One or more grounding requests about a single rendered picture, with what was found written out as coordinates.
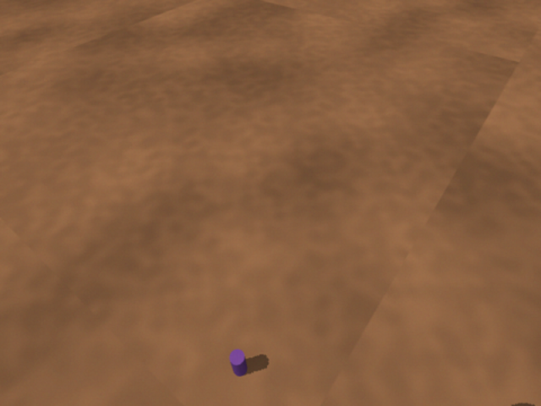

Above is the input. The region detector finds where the can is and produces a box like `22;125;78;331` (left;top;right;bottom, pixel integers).
229;349;248;376

